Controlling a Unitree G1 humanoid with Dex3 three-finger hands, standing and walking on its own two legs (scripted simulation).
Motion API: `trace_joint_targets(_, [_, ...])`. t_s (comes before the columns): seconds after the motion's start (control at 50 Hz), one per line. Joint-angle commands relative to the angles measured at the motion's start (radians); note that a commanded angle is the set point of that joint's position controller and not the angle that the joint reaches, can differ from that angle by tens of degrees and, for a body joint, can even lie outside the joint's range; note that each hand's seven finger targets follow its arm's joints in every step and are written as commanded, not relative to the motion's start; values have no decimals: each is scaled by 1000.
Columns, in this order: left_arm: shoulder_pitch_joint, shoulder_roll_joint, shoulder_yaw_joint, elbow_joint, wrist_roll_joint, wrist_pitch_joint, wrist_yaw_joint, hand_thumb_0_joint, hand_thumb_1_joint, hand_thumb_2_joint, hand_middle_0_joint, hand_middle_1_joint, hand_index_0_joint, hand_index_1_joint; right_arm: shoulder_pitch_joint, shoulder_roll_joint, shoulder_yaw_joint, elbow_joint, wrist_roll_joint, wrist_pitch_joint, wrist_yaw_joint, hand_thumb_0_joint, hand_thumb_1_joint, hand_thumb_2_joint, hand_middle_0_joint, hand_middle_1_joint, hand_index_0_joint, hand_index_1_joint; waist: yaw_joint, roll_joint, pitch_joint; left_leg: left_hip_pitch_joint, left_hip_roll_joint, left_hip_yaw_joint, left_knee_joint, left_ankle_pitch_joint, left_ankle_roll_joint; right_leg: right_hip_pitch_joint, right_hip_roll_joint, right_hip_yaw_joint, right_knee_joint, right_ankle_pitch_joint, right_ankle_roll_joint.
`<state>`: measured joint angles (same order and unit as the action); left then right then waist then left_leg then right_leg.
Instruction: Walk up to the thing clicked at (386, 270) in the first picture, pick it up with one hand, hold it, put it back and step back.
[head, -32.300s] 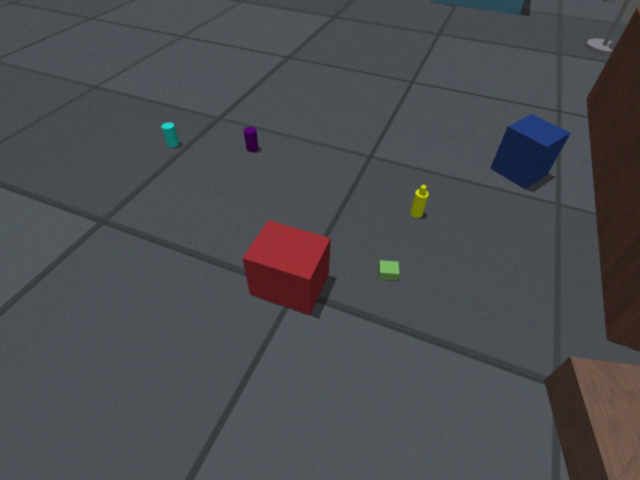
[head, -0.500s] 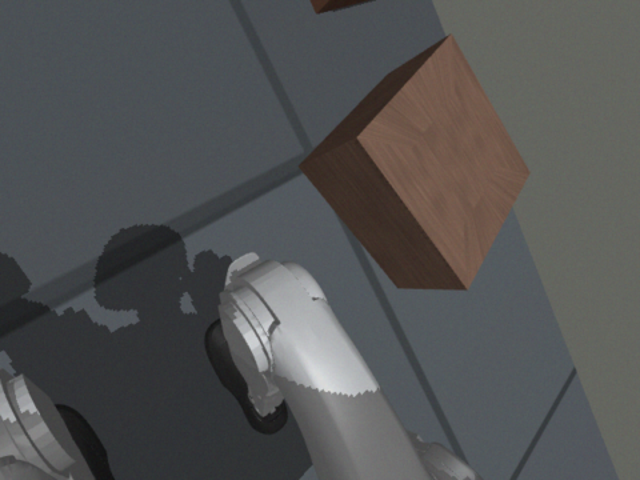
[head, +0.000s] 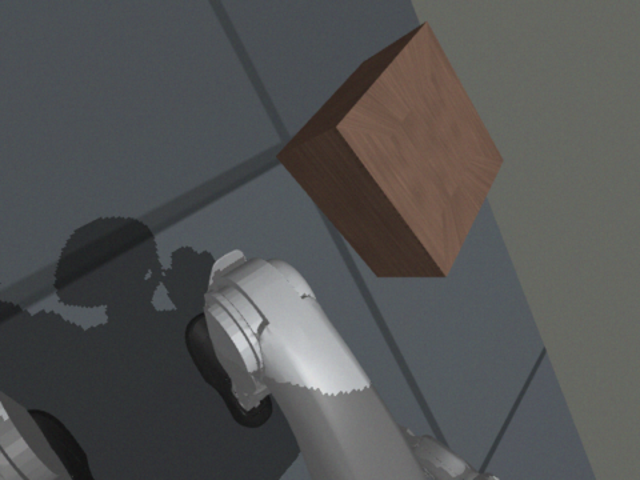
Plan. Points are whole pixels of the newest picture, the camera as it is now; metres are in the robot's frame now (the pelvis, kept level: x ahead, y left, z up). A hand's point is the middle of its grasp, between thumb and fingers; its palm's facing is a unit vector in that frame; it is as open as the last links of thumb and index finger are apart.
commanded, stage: rest palm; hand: left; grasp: from above
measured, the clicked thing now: out of the picture +0.49 +0.37 -0.30
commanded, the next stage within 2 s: close in 0.32 s
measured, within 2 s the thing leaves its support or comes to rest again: neither
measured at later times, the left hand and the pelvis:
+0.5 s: hand out of the picture +0.47 +0.36 -0.26, palm faces -0.33 -0.28 -0.90, open 12.7 cm; pelvis +0.00 +0.00 +0.00, yaw +0 degrees
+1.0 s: hand out of the picture +0.47 +0.35 -0.27, palm faces -0.32 -0.27 -0.91, open 11.1 cm; pelvis +0.00 +0.00 +0.00, yaw -1 degrees
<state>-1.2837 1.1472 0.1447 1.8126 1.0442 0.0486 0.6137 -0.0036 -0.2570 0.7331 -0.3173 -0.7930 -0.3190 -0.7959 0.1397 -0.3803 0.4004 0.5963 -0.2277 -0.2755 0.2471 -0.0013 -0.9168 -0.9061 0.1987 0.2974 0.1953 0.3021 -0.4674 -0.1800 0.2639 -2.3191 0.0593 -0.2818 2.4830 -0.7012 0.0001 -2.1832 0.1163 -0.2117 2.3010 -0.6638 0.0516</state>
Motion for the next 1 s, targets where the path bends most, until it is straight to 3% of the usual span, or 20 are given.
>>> trace_joint_targets(0.0, [-220, 218, -13, -104, -2, 4, 36, 0, -285, 749, -293, -818, -292, -816, 215, -343, -81, 33, 0, 1, 0, 0, -902, -904, 199, 300, 199, 300, -66, 612, -635, 491, 48, 73, -235, 225, 7, 401, 23, -85, -205, 285, -63])
trace_joint_targets(0.18, [-210, 223, -27, -122, -10, -4, 26, 0, -304, 780, -282, -837, -278, -838, 212, -337, -75, 31, 3, 0, -2, 0, -905, -905, 199, 300, 199, 300, -69, 597, -647, 479, 47, 76, -229, 237, 11, 435, 27, -83, -214, 302, -59])
trace_joint_targets(0.28, [-194, 208, -29, -115, -5, -1, 21, 0, -314, 774, -278, -823, -270, -827, 213, -335, -71, 37, 6, 0, -2, 0, -903, -905, 199, 300, 199, 300, -68, 634, -640, 542, 57, 53, -248, 276, -3, 398, 22, -94, -198, 314, -66])
trace_joint_targets(0.38, [-208, 228, -26, -133, -14, -4, 18, 0, -316, 804, -277, -846, -269, -852, 205, -338, -73, 33, 4, 0, -4, 0, -905, -906, 199, 300, 199, 300, -63, 614, -625, 501, 52, 67, -238, 236, 5, 404, 26, -87, -209, 291, -63])
trace_joint_targets(0.46, [-191, 208, -38, -121, -11, -5, 19, 0, -218, 713, -345, -778, -345, -777, 216, -335, -62, 42, 4, -1, -3, 0, -895, -901, 199, 300, 199, 300, -72, 626, -647, 531, 58, 58, -236, 293, 1, 416, 24, -92, -205, 334, -60])
trace_joint_targets(0.62, [-214, 223, -38, -126, -7, -16, 22, 0, -131, 644, -400, -741, -408, -731, 204, -350, -73, 37, 0, -1, -8, 0, -895, -901, 199, 300, 199, 300, -70, 624, -636, 503, 52, 63, -247, 210, 0, 409, 28, -96, -213, 273, -65])
trace_joint_targets(0.76, [-199, 207, -42, -120, -9, -10, 29, 0, -79, 605, -434, -716, -446, -702, 206, -337, -68, 34, 0, 0, -3, 0, -895, -901, 199, 300, 199, 300, -75, 615, -622, 515, 55, 59, -246, 233, 0, 399, 25, -96, -213, 294, -62])
trace_joint_targets(0.86, [-208, 240, -20, -140, -12, -4, 32, 0, -37, 581, -472, -674, -481, -663, 209, -342, -67, 36, 4, 2, 1, 0, -895, -901, 199, 300, 199, 300, -63, 625, -656, 521, 57, 62, -237, 273, 2, 421, 26, -89, -209, 325, -59])
trace_joint_targets(0.92, [-191, 220, -25, -140, -14, 3, 30, 0, -20, 560, -485, -653, -495, -642, 208, -339, -67, 41, 5, 1, 3, 0, -894, -901, 199, 300, 199, 300, -67, 650, -656, 550, 63, 49, -244, 292, -5, 396, 22, -94, -203, 327, -62])
trace_joint_targets(0.98, [-197, 222, -26, -123, -15, 2, 30, 0, 7, 549, -506, -650, -517, -637, 210, -347, -79, 38, 0, 6, -1, 0, -896, -901, 199, 300, 199, 300, -73, 624, -661, 512, 55, 70, -243, 261, 1, 449, 33, -91, -219, 323, -61])
